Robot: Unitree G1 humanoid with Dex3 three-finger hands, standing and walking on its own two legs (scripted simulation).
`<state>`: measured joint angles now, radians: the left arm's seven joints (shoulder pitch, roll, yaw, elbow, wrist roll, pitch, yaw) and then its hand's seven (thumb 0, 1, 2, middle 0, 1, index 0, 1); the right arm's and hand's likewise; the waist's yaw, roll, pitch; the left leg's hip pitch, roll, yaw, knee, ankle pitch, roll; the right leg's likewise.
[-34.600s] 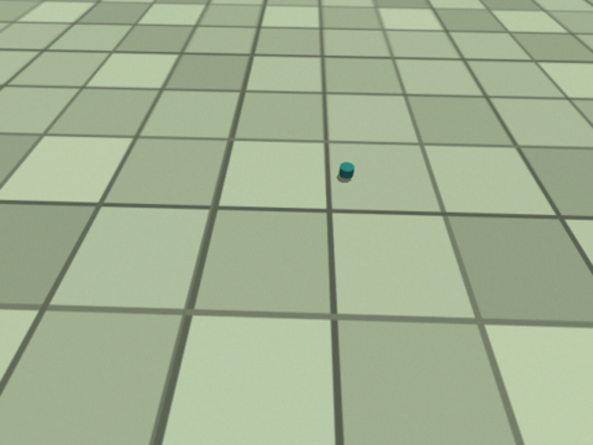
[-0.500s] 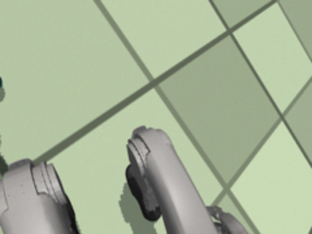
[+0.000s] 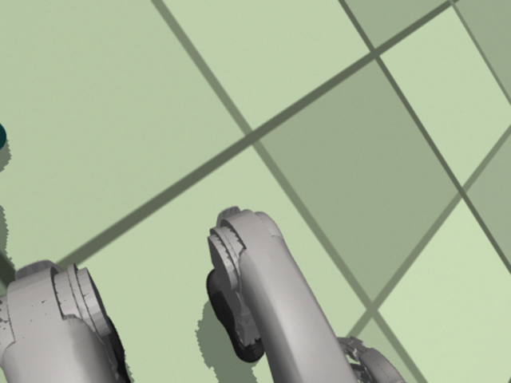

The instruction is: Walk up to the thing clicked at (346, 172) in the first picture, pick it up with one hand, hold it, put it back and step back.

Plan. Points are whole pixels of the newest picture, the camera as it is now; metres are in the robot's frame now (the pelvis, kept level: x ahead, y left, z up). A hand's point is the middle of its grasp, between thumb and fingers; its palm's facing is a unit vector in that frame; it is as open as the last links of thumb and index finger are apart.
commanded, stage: rise first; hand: left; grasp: from above
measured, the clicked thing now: out of the picture +0.54 +0.30 -0.30
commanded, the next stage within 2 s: none
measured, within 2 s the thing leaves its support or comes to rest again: neither
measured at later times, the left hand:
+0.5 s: hand out of the picture +0.50 +0.32 -0.17, palm faces -0.43 -0.10 -0.90, open 14.0 cm
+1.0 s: hand out of the picture +0.50 +0.32 -0.18, palm faces -0.44 -0.10 -0.89, open 13.8 cm
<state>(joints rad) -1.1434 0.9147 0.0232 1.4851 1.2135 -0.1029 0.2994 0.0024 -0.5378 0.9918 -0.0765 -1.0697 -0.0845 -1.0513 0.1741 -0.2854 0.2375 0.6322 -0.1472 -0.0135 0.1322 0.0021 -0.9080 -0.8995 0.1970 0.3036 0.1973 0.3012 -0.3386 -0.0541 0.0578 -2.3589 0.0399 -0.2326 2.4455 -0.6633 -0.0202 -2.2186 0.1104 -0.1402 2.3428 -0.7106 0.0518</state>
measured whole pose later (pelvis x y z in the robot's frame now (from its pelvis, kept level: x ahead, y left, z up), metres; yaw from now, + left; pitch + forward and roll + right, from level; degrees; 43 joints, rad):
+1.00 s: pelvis +0.00 +0.00 +0.00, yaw +0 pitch +31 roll -11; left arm -1.12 0.90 0.02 1.49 1.20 -0.10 0.30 0.00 -0.50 0.99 -0.10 -1.07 -0.11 -1.05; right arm 0.18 -0.29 0.23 0.64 -0.15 -0.03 0.14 0.00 -0.91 -0.90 0.20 0.30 0.20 0.30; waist -0.34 -0.06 0.06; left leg -2.36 0.04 -0.24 2.45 -0.66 -0.02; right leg -2.22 0.11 -0.14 2.35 -0.70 0.05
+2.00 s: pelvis +0.00 +0.00 +0.00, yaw +0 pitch +31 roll -11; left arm -1.14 0.89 0.03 1.52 1.21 -0.09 0.34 0.00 -0.45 0.97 -0.13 -1.05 -0.15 -1.03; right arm 0.17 -0.30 0.23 0.64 -0.16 -0.05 0.14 0.00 -0.90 -0.90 0.20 0.30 0.20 0.30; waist -0.34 -0.06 0.06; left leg -2.37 0.04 -0.24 2.46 -0.66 -0.03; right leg -2.23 0.11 -0.14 2.36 -0.70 0.05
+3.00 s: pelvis +0.00 +0.00 +0.00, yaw +0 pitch +31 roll -11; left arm -1.14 0.89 0.02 1.51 1.20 -0.09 0.34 0.00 -0.44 0.94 -0.14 -1.01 -0.15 -0.99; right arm 0.18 -0.30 0.23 0.65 -0.16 -0.05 0.15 0.00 -0.90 -0.89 0.20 0.30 0.20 0.30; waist -0.34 -0.06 0.06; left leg -2.36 0.04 -0.24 2.46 -0.67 -0.02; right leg -2.23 0.11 -0.14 2.36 -0.71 0.05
